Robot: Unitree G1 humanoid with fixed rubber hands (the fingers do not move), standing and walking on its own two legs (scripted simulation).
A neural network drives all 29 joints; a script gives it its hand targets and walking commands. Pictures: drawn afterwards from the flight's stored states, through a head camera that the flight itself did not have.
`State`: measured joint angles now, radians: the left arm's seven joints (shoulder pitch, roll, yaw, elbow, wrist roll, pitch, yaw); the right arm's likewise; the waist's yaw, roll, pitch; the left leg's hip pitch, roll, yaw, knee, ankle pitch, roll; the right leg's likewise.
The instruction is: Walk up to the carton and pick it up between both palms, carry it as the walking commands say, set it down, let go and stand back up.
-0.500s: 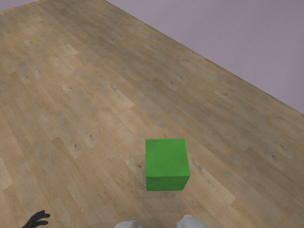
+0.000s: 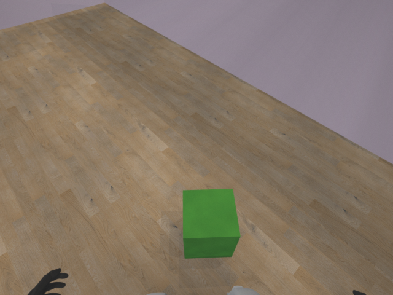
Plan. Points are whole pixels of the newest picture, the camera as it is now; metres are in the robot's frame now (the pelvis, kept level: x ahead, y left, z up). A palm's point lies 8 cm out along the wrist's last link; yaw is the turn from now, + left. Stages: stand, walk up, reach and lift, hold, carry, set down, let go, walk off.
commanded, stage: walk up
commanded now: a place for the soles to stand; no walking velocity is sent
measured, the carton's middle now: (208, 224) +0.51 -0.03 -0.60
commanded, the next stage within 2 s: none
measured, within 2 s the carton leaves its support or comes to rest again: neither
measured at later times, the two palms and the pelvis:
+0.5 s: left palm out of the picture +0.12 +0.31 -0.06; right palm out of the picture +0.15 -0.34 -0.06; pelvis +0.02 -0.02 +0.00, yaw +1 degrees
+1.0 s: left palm out of the picture +0.13 +0.30 -0.06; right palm out of the picture +0.10 -0.36 -0.07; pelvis +0.02 -0.03 +0.00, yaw +1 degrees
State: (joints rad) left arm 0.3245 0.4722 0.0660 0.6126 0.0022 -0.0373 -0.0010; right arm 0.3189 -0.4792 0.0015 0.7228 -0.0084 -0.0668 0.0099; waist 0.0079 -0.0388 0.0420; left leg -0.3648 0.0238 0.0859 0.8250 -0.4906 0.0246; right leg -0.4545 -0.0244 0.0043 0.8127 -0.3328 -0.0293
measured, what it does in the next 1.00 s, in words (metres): stands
